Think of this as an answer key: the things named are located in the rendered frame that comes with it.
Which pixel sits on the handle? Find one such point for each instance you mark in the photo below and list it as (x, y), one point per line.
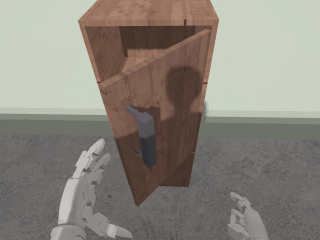
(146, 131)

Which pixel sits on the right robot hand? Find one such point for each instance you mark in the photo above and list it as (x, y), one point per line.
(250, 225)

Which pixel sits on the cupboard door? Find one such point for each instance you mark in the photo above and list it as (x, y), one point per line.
(168, 87)

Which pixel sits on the robot left forearm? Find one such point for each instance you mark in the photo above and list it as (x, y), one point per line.
(68, 232)

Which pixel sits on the left robot hand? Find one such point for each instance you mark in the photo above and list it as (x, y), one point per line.
(79, 190)

